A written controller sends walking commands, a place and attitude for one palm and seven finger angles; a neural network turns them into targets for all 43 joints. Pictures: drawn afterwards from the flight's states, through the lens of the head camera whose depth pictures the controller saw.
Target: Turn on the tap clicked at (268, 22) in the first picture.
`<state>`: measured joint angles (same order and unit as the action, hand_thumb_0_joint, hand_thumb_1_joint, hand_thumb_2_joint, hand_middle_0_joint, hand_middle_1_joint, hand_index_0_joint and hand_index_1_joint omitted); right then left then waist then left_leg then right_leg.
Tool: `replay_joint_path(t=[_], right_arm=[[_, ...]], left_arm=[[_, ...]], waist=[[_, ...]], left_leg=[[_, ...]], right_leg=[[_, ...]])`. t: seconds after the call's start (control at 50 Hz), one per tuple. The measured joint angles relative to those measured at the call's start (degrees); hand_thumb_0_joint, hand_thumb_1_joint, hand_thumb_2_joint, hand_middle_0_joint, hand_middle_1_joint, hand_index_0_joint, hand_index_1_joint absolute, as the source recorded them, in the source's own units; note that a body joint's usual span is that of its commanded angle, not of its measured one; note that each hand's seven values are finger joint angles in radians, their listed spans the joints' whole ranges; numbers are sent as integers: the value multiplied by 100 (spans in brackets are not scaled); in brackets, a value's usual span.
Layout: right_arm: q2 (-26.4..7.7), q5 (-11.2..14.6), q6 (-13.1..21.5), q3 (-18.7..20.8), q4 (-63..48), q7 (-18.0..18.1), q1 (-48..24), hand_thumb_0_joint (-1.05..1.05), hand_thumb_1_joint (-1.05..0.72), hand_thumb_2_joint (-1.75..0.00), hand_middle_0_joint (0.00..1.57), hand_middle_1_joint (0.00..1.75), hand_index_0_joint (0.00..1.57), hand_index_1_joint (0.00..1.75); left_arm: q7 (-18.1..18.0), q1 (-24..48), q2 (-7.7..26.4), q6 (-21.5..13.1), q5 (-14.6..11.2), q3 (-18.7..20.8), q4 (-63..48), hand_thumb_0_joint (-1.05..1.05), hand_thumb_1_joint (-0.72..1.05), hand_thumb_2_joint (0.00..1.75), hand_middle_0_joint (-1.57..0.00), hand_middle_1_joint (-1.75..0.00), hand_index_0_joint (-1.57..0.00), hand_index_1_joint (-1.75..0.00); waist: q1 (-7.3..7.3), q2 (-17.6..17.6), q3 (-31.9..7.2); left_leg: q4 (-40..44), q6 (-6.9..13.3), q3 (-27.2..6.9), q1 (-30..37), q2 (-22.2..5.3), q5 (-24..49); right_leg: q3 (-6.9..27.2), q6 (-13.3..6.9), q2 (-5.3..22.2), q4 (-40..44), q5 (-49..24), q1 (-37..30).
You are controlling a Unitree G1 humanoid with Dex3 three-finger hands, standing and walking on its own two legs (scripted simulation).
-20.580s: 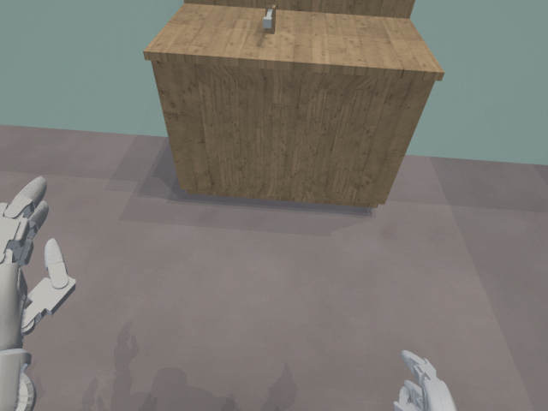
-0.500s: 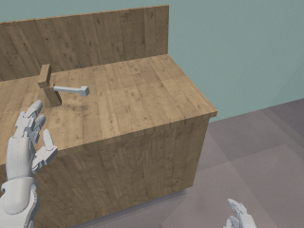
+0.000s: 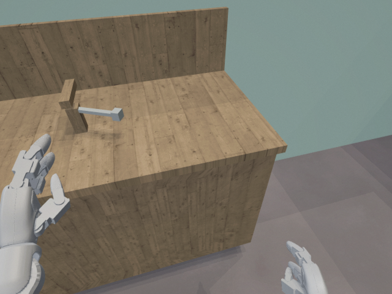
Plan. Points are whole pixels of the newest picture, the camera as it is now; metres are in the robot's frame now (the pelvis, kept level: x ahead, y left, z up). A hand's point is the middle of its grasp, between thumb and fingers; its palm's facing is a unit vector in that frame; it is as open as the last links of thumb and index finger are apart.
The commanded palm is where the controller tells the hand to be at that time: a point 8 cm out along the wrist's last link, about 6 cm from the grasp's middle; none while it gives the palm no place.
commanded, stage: step back with the hand held close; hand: left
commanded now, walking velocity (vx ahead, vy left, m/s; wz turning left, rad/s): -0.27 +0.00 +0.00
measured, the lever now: (117, 114) +0.56 +0.31 +0.08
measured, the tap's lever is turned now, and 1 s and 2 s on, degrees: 62 62 62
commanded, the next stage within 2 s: stop stepping back and stand still in 1.14 s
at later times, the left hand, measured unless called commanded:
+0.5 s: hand (41, 218) +0.17 +0.27 +0.15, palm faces +0.40 -0.83 -0.40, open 7.4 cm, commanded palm +0.12 +0.31 +0.17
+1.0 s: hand out of the picture +0.06 +0.29 +0.15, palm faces +0.47 -0.82 -0.32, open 7.4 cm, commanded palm +0.00 +0.33 +0.17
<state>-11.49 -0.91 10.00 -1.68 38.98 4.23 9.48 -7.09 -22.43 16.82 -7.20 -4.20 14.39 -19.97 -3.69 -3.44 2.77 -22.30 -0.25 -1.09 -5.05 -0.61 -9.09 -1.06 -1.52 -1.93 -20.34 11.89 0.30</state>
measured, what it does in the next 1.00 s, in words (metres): shifts its weight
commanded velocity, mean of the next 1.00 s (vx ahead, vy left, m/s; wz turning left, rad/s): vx -0.30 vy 0.00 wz -0.02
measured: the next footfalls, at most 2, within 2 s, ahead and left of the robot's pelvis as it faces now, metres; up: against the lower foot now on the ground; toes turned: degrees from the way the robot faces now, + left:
right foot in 1.18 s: -0.16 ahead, -0.08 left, +0.00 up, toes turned +8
left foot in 1.36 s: -0.16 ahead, +0.17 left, +0.00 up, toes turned +9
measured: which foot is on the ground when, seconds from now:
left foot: down 0.00-1.00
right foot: down 0.00-0.98, up 1.00-1.00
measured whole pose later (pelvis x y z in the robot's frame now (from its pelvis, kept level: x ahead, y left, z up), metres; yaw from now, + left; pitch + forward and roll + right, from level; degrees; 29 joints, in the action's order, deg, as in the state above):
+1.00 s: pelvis -0.14 +0.04 -0.03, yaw +4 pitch -4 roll -4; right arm -13.0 -0.4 3.3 0.1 33.8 5.3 9.6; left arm -9.7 -23.0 20.6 -9.7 -1.8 18.7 -30.6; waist -0.2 -1.2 4.8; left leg -38.3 2.5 0.5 -30.6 -0.3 -14.3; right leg 0.0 1.2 -1.8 -40.8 17.1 25.7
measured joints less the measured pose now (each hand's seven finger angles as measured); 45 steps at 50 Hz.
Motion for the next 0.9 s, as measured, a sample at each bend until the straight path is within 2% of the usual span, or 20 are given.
replay_joint_path(t=[0.04,0.1,0.2,0.3,0.4,0.62,0.74,0.8,0.86,0.9], right_arm=[[-4,24,-45,-18,-27,-1,25,2,-90,-90,20,30,20,30],[-59,47,-231,-37,-163,-32,32,2,-90,-90,20,30,20,30],[-171,79,-493,61,-387,1,90,2,-90,-90,20,30,20,30],[-270,105,-696,184,-500,85,131,2,-90,-90,20,30,20,30],[-280,133,-815,231,-573,113,86,2,-90,-90,20,30,20,30],[-202,124,-791,135,-682,121,104,2,-90,-90,20,30,20,30],[-100,86,-663,131,-702,126,170,2,-90,-90,20,30,20,30],[-82,78,-628,136,-642,94,166,2,-90,-90,20,30,20,30],[-89,77,-614,148,-536,55,138,2,-90,-90,20,30,20,30],[-116,75,-625,155,-473,47,107,2,-90,-90,20,30,20,30]], left_arm=[[29,70,44,-16,9,32,44,1,89,90,-20,-30,-21,-30],[44,123,129,-161,52,233,161,1,89,90,-21,-30,-21,-30],[29,-246,125,-148,106,238,-30,1,89,90,-20,-30,-21,-30],[7,-450,246,-56,144,169,-284,1,89,90,-21,-30,-21,-30],[-71,-418,388,-53,139,311,-361,1,89,90,-21,-31,-21,-30],[-203,-352,278,-210,256,305,-411,1,89,90,-21,-30,-21,-30],[-205,-180,379,-304,364,478,-617,1,89,90,-21,-31,-21,-30],[-201,-235,357,-366,356,570,-727,1,89,90,-21,-31,-21,-30],[-251,-317,296,-341,283,536,-876,1,89,90,-21,-30,-21,-30],[-284,-294,271,-311,247,453,-971,1,89,90,-21,-30,-21,-30]], waist=[[8,-7,-1],[109,-55,-120],[235,-44,-199],[260,2,-170],[268,8,-141],[303,19,-92],[353,148,97],[327,146,107],[271,195,71],[277,242,85]], left_leg=[[-31,6,-11,-47,-7,-8],[-241,22,-62,-439,-39,-59],[-317,76,13,-803,20,-39],[-334,143,84,-968,109,31],[-406,183,115,-1130,135,115],[-730,259,40,-1629,85,189],[-945,292,-11,-1870,164,152],[-1203,277,40,-2039,116,-182],[-1498,142,74,-2239,118,-791],[-1612,89,93,-2327,140,-953]], right_leg=[[-11,7,-8,17,-9,19],[-59,25,-46,-2,-48,311],[6,93,22,-201,-24,749],[64,168,119,-405,2,1009],[88,209,149,-539,-53,1202],[25,261,82,-627,-265,1566],[188,272,5,-996,-315,1806],[124,233,21,-1132,-276,1908],[128,222,47,-1184,-345,2031],[123,246,86,-1264,-379,2105]])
